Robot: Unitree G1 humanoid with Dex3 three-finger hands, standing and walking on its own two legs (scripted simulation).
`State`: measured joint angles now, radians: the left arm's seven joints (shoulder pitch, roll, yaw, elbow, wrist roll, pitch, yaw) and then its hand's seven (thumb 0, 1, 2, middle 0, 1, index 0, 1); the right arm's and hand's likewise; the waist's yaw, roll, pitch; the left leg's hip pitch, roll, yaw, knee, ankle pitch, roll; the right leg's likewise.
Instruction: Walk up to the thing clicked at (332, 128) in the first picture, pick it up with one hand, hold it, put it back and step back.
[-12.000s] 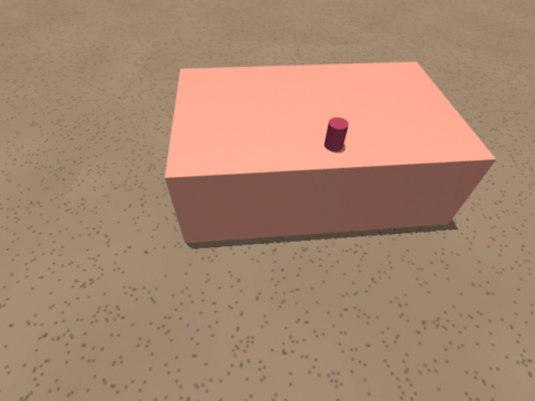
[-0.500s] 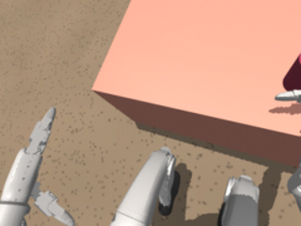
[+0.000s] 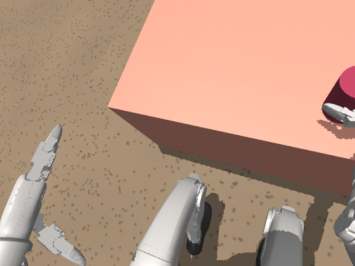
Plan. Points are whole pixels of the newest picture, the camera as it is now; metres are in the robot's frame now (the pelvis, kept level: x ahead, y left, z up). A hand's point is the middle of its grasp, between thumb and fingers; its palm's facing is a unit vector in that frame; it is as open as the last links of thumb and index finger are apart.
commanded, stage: settle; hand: right
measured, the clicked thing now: (351, 96) +0.52 -0.20 -0.06
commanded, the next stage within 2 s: lift in 0.98 s
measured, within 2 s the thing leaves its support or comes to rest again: leaves its support in 0.04 s
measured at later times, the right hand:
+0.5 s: hand out of the picture +0.52 -0.21 +0.01, palm faces +0.17 +0.99 +0.00, open 10.5 cm
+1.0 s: hand out of the picture +0.53 -0.21 +0.05, palm faces +0.17 +0.99 +0.01, open 10.5 cm
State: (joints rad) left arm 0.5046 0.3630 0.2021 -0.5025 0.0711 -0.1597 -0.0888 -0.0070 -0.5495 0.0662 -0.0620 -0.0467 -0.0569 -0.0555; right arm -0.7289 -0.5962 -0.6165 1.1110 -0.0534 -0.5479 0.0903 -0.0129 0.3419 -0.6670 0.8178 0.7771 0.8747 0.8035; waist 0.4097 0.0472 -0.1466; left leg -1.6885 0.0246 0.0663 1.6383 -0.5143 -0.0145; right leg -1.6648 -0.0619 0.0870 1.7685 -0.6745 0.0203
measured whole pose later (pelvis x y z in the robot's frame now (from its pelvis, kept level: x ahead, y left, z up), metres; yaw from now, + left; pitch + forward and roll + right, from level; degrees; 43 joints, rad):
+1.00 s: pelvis +0.02 +0.00 +0.06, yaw -1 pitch +29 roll +5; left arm 0.47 0.30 0.11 -0.32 0.08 -0.11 -0.05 -0.01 -0.56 0.07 -0.06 -0.05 -0.05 -0.06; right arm -0.77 -0.55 -0.54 1.14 -0.02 -0.51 0.10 -0.02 0.50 -0.94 0.72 1.07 0.77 1.11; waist 0.34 0.03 -0.15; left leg -1.44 0.02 0.07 1.42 -0.48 -0.01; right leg -1.42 -0.06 0.07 1.54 -0.63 0.02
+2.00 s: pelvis +0.05 +0.00 +0.15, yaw -3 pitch +18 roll +1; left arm 0.47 0.23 0.10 0.01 0.03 -0.04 -0.01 -0.01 -0.54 0.06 -0.05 -0.04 -0.04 -0.05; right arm -0.35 -0.23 -0.32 0.64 0.09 -0.39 0.06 -0.02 0.54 -1.00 0.72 1.10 0.77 1.14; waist 0.12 0.02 -0.14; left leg -0.97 0.04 0.03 1.10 -0.44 -0.02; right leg -0.93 -0.04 0.02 1.17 -0.55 0.01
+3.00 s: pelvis +0.06 +0.00 +0.19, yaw -3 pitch +9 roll +0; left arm 0.41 0.21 0.11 0.19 -0.01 -0.02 0.02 -0.01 -0.53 0.05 -0.05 -0.05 -0.05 -0.05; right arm -0.14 -0.17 -0.20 0.41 0.14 -0.30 0.04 -0.02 0.57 -1.04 0.72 1.12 0.77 1.15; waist 0.05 0.02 -0.09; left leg -0.69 0.05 0.01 0.90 -0.38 -0.03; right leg -0.62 -0.03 -0.01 0.93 -0.47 0.01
